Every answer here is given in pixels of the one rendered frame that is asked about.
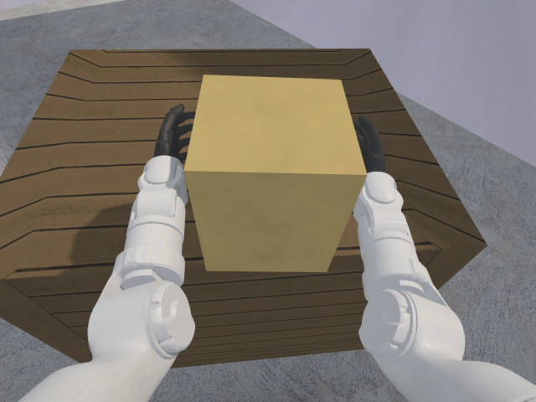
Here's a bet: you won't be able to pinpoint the robot left hand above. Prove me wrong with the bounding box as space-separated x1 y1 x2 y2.
154 104 196 163

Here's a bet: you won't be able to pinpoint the left robot upper arm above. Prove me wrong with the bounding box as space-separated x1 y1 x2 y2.
18 280 195 402

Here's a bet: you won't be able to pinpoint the robot right forearm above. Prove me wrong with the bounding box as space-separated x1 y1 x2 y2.
353 172 449 308

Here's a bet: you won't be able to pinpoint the robot right hand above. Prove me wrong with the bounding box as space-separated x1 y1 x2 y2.
352 115 386 173

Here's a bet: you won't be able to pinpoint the robot left forearm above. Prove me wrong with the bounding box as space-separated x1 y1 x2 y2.
88 156 188 351

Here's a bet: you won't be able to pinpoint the carton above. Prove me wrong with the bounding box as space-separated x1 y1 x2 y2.
184 75 368 272

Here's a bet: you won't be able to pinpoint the right robot upper arm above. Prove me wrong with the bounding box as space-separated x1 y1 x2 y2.
358 288 536 402

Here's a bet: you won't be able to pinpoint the pedestal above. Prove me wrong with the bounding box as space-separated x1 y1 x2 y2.
0 49 487 369

